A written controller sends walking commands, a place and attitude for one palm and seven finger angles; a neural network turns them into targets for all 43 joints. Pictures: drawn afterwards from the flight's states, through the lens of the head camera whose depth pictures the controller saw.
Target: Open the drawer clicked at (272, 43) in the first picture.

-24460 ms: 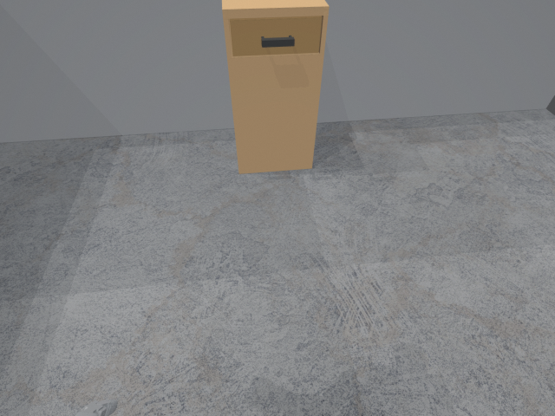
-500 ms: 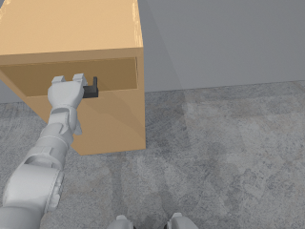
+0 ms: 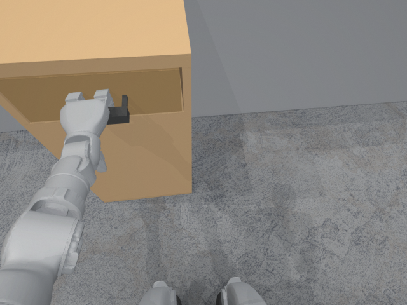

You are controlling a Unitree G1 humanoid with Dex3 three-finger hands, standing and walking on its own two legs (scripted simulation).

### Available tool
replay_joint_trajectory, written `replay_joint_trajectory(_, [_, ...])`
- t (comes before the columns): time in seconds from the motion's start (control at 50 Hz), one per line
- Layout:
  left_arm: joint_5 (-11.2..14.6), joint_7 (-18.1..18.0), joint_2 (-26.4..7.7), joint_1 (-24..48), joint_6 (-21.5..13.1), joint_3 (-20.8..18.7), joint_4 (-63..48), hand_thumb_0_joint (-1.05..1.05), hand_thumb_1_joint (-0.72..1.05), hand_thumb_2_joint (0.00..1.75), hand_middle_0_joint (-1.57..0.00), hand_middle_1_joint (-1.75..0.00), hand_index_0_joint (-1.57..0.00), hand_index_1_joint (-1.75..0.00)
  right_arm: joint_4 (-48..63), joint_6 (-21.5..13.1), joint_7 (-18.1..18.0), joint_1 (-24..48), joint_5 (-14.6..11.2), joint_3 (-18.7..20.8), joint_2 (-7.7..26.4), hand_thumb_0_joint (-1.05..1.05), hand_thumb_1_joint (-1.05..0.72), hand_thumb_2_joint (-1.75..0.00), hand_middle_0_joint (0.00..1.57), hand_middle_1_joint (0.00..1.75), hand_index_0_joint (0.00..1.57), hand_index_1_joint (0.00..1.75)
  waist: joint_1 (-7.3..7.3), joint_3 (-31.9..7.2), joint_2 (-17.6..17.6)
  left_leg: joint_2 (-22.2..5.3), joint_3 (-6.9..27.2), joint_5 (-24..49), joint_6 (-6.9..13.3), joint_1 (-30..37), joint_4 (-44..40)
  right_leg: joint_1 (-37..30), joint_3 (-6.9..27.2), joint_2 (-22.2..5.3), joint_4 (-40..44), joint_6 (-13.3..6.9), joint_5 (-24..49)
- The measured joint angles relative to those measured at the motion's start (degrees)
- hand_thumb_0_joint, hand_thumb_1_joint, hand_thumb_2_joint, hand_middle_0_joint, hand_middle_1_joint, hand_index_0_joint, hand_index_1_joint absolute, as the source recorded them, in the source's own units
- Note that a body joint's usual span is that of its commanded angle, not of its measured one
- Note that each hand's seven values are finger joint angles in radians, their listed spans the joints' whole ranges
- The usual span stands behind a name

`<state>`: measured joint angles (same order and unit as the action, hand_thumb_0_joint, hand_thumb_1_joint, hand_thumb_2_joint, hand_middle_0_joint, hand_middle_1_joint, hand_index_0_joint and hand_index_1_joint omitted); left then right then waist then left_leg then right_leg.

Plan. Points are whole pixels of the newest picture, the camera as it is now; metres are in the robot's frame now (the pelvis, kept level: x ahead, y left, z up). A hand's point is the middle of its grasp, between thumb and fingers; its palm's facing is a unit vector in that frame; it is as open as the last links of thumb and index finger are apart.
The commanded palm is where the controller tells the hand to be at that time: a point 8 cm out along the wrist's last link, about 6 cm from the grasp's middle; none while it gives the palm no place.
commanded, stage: close the thumb around the handle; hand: left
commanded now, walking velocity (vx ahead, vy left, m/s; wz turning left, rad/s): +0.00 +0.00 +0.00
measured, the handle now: (98, 108) +0.53 +0.20 +0.01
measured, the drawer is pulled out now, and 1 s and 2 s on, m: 0.00 0.01 0.13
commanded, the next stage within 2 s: pull the drawer open in 0.70 s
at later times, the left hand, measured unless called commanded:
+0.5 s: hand (96, 131) +0.48 +0.20 -0.01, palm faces -0.07 -0.05 -1.00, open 7.4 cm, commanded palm +0.46 +0.20 +0.04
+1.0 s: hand (95, 135) +0.48 +0.20 -0.01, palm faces -0.07 -0.05 -1.00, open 5.8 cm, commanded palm +0.44 +0.20 +0.04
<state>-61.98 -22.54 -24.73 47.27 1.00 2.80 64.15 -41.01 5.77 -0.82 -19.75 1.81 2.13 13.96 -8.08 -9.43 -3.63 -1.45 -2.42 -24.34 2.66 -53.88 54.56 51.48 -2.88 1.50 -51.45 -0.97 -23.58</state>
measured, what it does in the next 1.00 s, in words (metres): stands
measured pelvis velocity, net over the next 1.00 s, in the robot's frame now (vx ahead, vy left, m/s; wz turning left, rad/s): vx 0.02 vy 0.00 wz -0.02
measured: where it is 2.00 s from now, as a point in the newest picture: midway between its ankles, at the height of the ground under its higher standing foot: outside the picture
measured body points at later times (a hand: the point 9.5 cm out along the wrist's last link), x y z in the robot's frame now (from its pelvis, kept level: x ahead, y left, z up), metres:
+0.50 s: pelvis +0.01 +0.00 +0.00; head +0.13 +0.00 +0.44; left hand +0.48 +0.20 +0.04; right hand +0.03 -0.27 -0.13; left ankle +0.00 +0.09 -0.68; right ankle +0.00 -0.11 -0.68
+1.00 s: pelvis +0.02 +0.00 +0.01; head +0.13 +0.00 +0.44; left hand +0.47 +0.20 +0.04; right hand +0.03 -0.27 -0.13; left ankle +0.00 +0.09 -0.68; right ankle +0.00 -0.11 -0.68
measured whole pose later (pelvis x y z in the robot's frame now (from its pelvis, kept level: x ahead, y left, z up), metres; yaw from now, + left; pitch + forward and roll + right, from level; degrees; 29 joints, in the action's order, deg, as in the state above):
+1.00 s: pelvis +0.02 +0.00 +0.01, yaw -1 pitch +23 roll -2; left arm -62.0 -24.0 -23.3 38.2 -1.0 2.1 56.3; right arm -40.5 7.9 0.0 -19.1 1.7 3.3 13.9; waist -6.0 -10.1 -3.6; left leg -1.7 -3.5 -25.5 2.5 -49.3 51.9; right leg 47.5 -1.6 2.0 -49.0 -0.9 -24.3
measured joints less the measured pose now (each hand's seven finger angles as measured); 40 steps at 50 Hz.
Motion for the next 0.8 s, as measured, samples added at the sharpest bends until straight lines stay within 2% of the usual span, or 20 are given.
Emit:
replay_joint_trajectory(0.1, [-0.07,0.93,-0.58,-1.56,-1.94,-0.49,-1.30,0.00,-0.46,0.31,-0.29,-1.21,-0.32,-1.20,-0.01,0.08,-0.15,-0.73,0.05,-0.02,0.03,0.00,-0.91,-0.90,0.20,0.30,0.20,0.30,0.21,-0.23,-0.03,-0.17,-0.22,-0.27,0.01,0.62,-0.20,-0.54,0.26,0.19,0.28,0.02,-0.10])
replay_joint_trajectory(0.2, [-0.43,-0.01,-0.47,-2.87,-3.41,-0.75,-2.82,0.00,-0.31,0.37,-0.29,-1.22,-0.33,-1.22,-0.17,0.11,0.13,-1.03,0.20,0.41,0.11,0.01,-0.91,-0.90,0.20,0.30,0.20,0.30,0.71,-0.41,-0.11,-0.16,-0.19,-0.61,-0.01,0.49,0.06,-0.44,0.25,0.19,0.06,0.02,-0.43])
replay_joint_trajectory(0.38, [-0.73,-2.25,0.87,-2.78,-1.49,0.04,-2.62,0.00,0.11,0.56,-0.32,-1.27,-0.36,-1.27,-0.57,0.50,0.68,0.20,0.27,0.80,0.03,0.01,-0.91,-0.90,0.20,0.30,0.20,0.30,1.14,-0.50,-0.12,0.00,0.05,-0.89,-0.06,0.71,-0.01,-0.78,0.05,0.08,0.17,0.03,-0.80])
replay_joint_trajectory(0.48, [-0.23,-1.25,1.09,-2.86,-0.58,-0.13,-2.52,0.00,0.37,0.67,-0.35,-1.30,-0.38,-1.29,-0.16,0.85,0.59,0.90,0.17,0.54,-0.05,0.00,-0.91,-0.90,0.20,0.30,0.20,0.30,1.03,-0.49,0.02,-0.02,-0.05,-0.71,-0.10,1.69,-0.85,-1.67,0.19,0.14,0.95,0.01,-0.59])
replay_joint_trajectory(0.58, [-0.07,0.23,0.62,-3.85,-1.38,-0.66,-3.28,0.00,0.63,0.78,-0.36,-1.32,-0.40,-1.32,0.50,1.16,0.34,1.00,0.08,0.34,-0.01,0.00,-0.91,-0.90,0.20,0.30,0.20,0.30,1.01,-0.54,0.15,-0.16,-0.32,-0.67,-0.14,2.69,-1.54,-2.51,0.49,0.31,1.58,-0.02,-0.45])
replay_joint_trajectory(0.8, [-0.59,-0.94,0.64,-6.34,-2.84,-1.31,-5.71,-0.01,0.67,0.79,-0.30,-1.35,-0.41,-1.35,0.34,1.39,0.40,0.61,0.29,0.86,0.15,0.00,-0.91,-0.90,0.20,0.30,0.20,0.30,1.48,-0.70,0.14,-0.24,-0.56,-1.18,-0.20,2.83,-1.30,-2.47,0.77,0.40,1.20,-0.04,-0.94])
